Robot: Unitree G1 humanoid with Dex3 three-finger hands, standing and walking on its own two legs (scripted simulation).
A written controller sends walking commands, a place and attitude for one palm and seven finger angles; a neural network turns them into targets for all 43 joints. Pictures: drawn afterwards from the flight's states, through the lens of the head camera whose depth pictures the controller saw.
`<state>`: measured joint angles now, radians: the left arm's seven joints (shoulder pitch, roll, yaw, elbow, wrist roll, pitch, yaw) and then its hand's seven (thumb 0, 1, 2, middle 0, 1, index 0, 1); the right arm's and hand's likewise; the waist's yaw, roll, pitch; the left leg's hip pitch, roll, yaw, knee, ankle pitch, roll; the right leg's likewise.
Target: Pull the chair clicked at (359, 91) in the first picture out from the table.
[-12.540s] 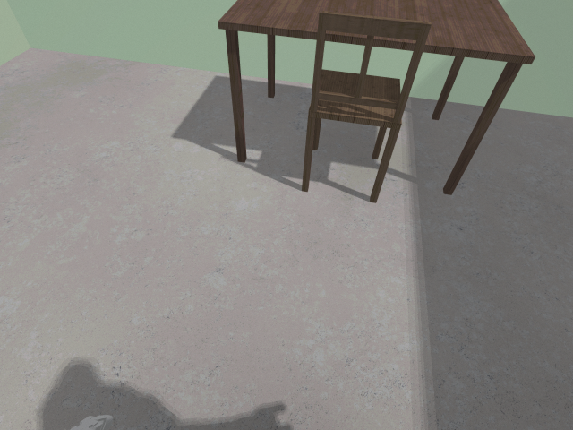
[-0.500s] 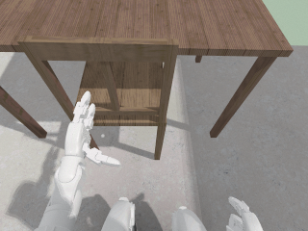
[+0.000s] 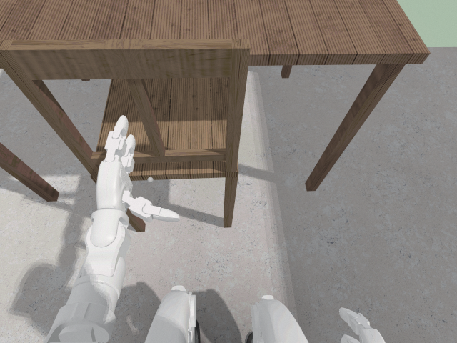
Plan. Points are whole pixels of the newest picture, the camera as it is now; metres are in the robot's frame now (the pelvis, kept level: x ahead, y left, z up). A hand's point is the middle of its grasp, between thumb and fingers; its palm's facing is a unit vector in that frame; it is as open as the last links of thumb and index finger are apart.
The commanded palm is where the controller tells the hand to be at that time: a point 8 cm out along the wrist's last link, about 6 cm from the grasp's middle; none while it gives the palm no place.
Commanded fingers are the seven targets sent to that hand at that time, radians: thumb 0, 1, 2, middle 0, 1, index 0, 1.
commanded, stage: aim the fingers beside a spindle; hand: left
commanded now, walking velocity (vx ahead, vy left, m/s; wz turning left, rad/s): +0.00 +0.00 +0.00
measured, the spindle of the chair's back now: (149, 120) +0.52 +0.16 +0.02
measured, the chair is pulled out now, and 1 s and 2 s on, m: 0.00 0.00 0.00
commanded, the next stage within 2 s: push the fingers through the gap in 0.38 s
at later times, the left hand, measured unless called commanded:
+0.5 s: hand (148, 187) +0.37 +0.14 +0.03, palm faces +0.02 -1.00 -0.02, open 17.0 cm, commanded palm +0.35 +0.19 +0.03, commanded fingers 0.00 -0.50 0.30 -0.06 -0.08 -0.06 -0.08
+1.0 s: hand (155, 161) +0.42 +0.13 +0.03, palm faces +0.03 -1.00 -0.02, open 17.0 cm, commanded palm +0.40 +0.19 +0.03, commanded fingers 0.00 -0.50 0.30 -0.06 -0.08 -0.06 -0.08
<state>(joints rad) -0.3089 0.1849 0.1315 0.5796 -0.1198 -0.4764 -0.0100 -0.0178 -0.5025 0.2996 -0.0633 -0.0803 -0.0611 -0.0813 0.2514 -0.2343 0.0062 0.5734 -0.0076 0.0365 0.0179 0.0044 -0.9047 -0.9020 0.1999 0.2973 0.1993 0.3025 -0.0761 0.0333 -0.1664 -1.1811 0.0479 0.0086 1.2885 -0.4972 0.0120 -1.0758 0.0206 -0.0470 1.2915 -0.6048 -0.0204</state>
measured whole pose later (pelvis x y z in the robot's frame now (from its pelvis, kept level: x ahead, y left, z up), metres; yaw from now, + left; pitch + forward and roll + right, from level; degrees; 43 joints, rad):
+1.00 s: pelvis +0.00 +0.00 +0.00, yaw +0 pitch +23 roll -2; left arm -0.49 0.20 0.17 0.76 -0.10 -0.50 0.01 -0.02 -0.50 0.30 -0.06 -0.08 -0.06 -0.08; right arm 0.27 -0.24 0.01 0.61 -0.02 0.05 0.02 0.00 -0.90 -0.90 0.20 0.30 0.20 0.30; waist -0.10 0.04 -0.17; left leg -1.21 0.05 0.00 1.30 -0.49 0.02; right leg -1.10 0.02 -0.05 1.29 -0.60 -0.01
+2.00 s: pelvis +0.00 +0.01 -0.01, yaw -1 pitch +26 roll -3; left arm -0.75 0.29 0.31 1.03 -0.06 -0.53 -0.02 -0.02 -0.50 0.30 -0.06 -0.08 -0.06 -0.08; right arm 0.33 -0.24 0.01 0.62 -0.04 0.12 0.04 0.00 -0.91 -0.90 0.20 0.30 0.20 0.30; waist -0.15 0.05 -0.16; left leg -1.27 0.06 0.00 1.31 -0.50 0.02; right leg -1.16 0.03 -0.05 1.30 -0.59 -0.01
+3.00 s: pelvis +0.00 +0.01 -0.01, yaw -1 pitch +26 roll -3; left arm -0.77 0.29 0.29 1.04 -0.06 -0.54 -0.01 0.00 0.47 0.72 -0.48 -1.41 -0.46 -1.42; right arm 0.31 -0.24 0.01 0.62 -0.04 0.12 0.05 0.00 -0.91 -0.90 0.20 0.30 0.20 0.30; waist -0.15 0.05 -0.16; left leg -1.27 0.06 0.00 1.32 -0.50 0.02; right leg -1.16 0.04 -0.05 1.29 -0.60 -0.01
